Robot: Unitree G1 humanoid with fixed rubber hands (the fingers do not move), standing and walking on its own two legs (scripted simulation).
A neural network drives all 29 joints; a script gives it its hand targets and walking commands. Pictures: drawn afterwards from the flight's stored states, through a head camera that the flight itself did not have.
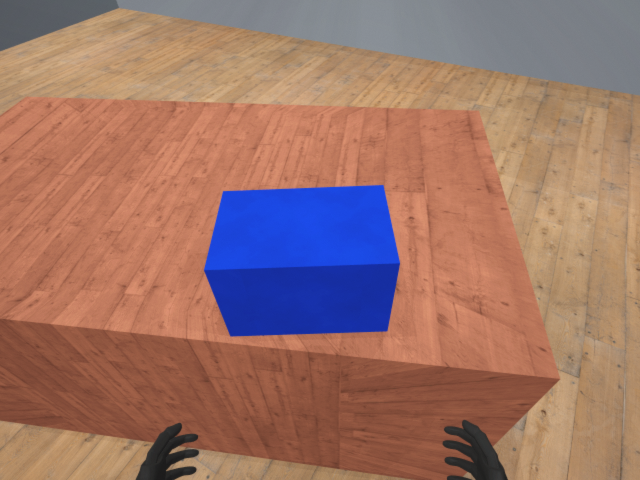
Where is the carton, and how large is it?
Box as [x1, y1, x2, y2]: [204, 185, 399, 336]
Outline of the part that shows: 383,185 223,191 204,271 230,336 387,330 399,261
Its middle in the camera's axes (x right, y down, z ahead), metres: -0.02 +0.03 +0.62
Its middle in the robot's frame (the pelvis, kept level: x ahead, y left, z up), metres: +0.45 +0.08 +0.00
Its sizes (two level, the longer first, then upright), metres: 0.256 0.163 0.171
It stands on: a pedestal, 0.69 m high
